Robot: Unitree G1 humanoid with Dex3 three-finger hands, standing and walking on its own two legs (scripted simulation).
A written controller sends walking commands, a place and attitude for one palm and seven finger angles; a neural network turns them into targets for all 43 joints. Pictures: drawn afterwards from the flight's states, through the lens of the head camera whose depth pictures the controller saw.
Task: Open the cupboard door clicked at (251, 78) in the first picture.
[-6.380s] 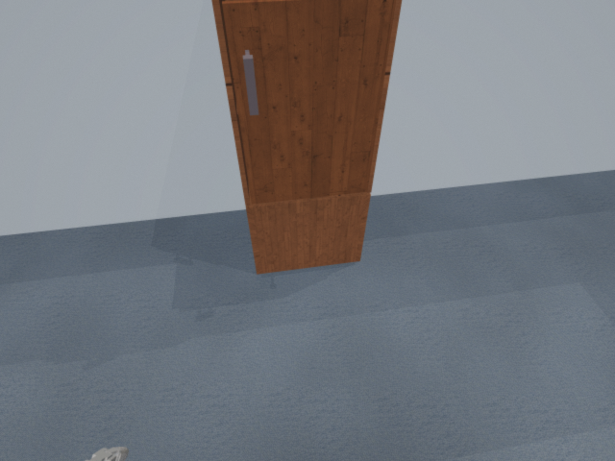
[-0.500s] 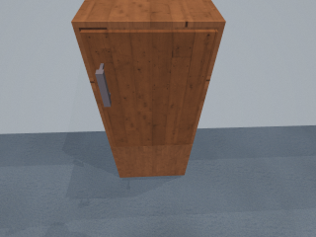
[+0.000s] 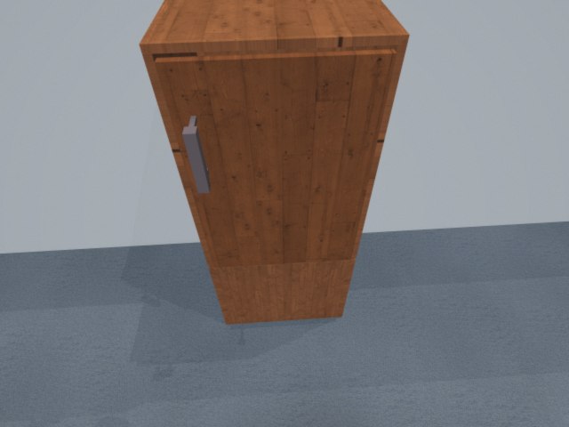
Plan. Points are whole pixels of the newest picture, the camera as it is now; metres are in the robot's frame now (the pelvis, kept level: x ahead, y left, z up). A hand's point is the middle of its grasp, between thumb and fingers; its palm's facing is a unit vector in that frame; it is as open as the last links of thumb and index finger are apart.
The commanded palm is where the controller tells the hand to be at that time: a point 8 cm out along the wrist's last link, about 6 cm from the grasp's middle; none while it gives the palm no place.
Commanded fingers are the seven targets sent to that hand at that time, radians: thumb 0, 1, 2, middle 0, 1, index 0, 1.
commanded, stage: look again from close up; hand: left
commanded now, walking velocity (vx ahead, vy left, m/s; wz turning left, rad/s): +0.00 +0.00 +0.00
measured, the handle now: (198, 155) +0.57 +0.20 +0.07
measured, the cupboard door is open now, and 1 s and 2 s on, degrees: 0 0 0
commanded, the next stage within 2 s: raise the hand with hooked fingers in 0.16 s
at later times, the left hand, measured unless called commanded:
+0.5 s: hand (165, 350) +0.22 +0.18 +0.02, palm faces +0.24 -0.97 -0.09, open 7.7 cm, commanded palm +0.12 +0.23 -0.04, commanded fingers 0.00 0.60 0.77 -0.22 -0.50 -0.22 -0.50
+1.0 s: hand (158, 365) +0.20 +0.19 +0.00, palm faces -0.03 -1.00 -0.04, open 10.5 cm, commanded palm +0.16 +0.26 +0.01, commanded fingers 0.00 0.01 0.52 -0.26 -0.87 -0.26 -0.87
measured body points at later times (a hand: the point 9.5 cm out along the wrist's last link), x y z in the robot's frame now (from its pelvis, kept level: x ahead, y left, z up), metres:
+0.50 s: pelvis -0.01 -0.02 -0.02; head -0.01 -0.03 +0.43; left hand +0.20 +0.23 +0.02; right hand +0.14 -0.27 -0.11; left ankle +0.01 +0.12 -0.73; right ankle -0.02 -0.13 -0.73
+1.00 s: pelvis -0.04 -0.03 -0.07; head +0.01 -0.03 +0.38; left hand +0.20 +0.24 +0.00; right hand +0.14 -0.24 -0.16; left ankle +0.01 +0.12 -0.73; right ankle -0.02 -0.13 -0.73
